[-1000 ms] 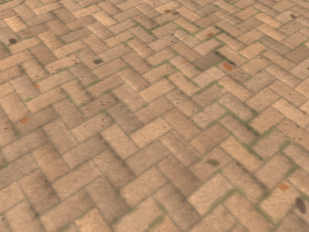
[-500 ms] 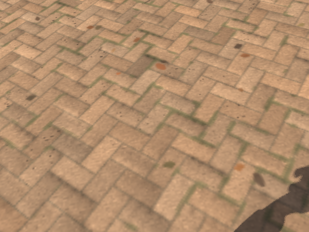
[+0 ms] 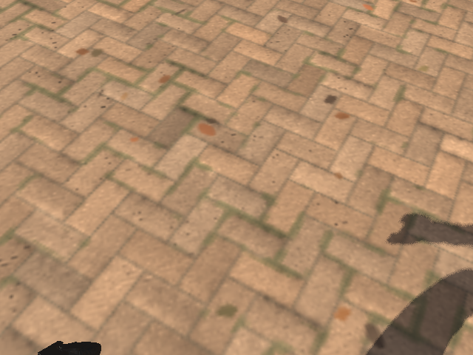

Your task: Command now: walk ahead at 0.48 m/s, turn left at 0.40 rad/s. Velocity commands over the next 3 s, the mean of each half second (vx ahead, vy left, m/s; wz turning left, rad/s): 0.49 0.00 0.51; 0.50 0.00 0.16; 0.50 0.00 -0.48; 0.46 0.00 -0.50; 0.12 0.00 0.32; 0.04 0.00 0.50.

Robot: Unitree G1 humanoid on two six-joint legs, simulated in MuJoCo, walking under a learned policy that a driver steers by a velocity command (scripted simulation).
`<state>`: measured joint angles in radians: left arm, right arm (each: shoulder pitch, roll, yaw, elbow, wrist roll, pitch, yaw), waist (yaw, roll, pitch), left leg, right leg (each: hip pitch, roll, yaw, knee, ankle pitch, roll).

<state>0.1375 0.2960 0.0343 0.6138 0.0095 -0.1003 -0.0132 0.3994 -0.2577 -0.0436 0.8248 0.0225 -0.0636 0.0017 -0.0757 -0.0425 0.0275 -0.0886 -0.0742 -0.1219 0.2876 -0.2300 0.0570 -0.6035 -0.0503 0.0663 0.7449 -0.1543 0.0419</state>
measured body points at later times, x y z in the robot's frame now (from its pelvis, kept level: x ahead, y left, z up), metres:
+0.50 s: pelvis +0.27 -0.02 +0.00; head +0.30 -0.01 +0.44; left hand +0.22 +0.27 -0.12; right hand +0.53 -0.21 -0.09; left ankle +0.37 +0.17 -0.69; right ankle +0.24 -0.14 -0.75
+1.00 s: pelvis +0.52 +0.13 +0.00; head +0.54 +0.15 +0.45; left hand +0.55 +0.44 -0.11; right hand +0.68 -0.10 -0.11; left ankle +0.44 +0.18 -0.75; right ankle +0.73 +0.02 -0.68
